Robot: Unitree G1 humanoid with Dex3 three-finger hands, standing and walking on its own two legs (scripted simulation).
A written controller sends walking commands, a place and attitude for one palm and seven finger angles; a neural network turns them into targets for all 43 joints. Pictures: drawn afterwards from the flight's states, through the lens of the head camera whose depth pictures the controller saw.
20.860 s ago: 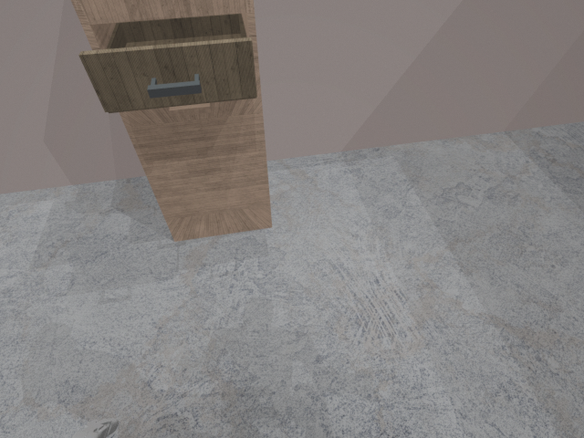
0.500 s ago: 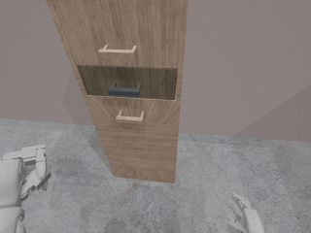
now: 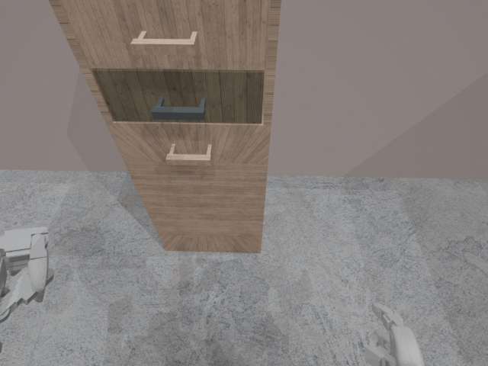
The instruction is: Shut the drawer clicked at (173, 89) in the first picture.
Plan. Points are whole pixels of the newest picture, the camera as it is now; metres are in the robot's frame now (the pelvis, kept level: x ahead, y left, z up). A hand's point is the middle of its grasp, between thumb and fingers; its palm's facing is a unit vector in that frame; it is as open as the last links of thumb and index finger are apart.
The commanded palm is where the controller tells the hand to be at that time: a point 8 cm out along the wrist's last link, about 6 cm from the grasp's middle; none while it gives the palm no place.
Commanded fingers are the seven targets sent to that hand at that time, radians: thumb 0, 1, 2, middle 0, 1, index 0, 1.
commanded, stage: step back with the hand held close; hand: left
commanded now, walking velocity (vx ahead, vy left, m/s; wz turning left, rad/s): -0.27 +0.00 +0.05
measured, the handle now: (180, 107) +0.64 +0.20 +0.05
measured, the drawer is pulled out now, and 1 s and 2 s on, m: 0.00 0.00 0.00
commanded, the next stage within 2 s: stop stepping back and stand still in 0.70 s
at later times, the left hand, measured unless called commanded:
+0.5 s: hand out of the picture +0.10 +0.27 +0.16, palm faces +0.42 -0.81 -0.42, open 3.2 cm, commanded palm +0.04 +0.31 +0.18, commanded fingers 0.00 0.90 0.90 -1.40 -1.60 -1.40 -1.60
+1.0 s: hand out of the picture +0.01 +0.27 +0.16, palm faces +0.27 -0.87 -0.42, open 3.2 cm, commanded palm -0.06 +0.31 +0.18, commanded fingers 0.00 0.90 0.90 -1.40 -1.60 -1.40 -1.60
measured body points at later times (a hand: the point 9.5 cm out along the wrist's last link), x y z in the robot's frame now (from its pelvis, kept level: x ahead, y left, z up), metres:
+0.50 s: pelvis -0.08 +0.02 -0.02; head -0.06 +0.04 +0.43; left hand +0.07 +0.31 +0.18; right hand +0.11 -0.21 -0.09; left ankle +0.06 +0.08 -0.74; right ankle -0.01 -0.11 -0.74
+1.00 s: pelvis -0.21 +0.04 -0.01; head -0.20 +0.07 +0.43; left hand -0.01 +0.31 +0.19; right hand -0.07 -0.20 -0.08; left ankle -0.01 +0.08 -0.73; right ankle -0.25 -0.07 -0.73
